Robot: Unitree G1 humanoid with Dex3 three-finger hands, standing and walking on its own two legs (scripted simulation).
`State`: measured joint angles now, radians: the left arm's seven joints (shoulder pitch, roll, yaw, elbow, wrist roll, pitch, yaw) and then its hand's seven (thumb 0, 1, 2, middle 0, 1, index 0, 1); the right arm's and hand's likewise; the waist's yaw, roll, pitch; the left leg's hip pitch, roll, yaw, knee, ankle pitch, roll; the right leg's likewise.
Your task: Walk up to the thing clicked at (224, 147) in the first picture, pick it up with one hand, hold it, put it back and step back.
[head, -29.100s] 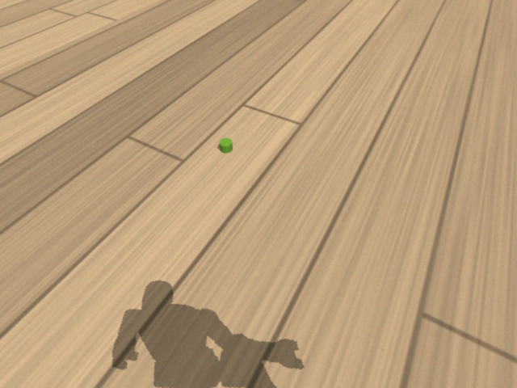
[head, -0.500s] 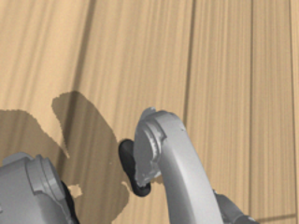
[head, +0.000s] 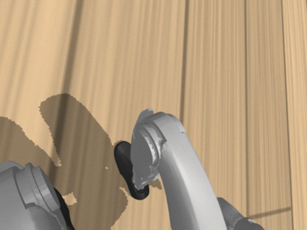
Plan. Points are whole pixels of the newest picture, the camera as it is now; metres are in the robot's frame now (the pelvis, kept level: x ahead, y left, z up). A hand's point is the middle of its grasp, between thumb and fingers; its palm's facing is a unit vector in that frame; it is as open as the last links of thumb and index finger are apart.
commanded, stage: rest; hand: left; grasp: from above
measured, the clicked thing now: out of the picture +0.48 +0.34 -0.27
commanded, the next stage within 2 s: open in 0.28 s
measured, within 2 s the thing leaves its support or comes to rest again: rests again in 0.14 s
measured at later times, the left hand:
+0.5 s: hand out of the picture +0.47 +0.33 -0.25, palm faces -0.45 -0.16 -0.88, open 9.1 cm
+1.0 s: hand out of the picture +0.48 +0.33 -0.25, palm faces -0.45 -0.15 -0.88, open 13.3 cm
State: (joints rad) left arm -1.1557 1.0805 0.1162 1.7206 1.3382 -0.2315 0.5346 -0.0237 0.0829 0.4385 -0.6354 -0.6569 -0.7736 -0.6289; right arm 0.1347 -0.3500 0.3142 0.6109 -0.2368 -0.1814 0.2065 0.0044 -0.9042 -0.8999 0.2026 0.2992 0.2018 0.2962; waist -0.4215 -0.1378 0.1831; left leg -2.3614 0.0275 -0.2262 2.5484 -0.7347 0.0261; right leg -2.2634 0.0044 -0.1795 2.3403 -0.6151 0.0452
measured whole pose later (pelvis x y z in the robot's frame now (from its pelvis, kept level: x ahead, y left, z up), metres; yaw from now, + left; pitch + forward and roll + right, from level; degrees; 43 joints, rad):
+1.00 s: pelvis +0.00 +0.00 +0.00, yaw -1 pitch +30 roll -16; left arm -1.18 1.13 0.09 1.72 1.30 -0.24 0.52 0.00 -0.37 0.87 -0.15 -1.01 -0.18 -0.98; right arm 0.11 -0.36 0.36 0.60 -0.23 -0.19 0.21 0.00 -0.90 -0.90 0.20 0.30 0.20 0.30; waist -0.43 -0.15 0.20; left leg -2.36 0.03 -0.24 2.54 -0.74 0.03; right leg -2.26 0.01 -0.19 2.32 -0.61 0.05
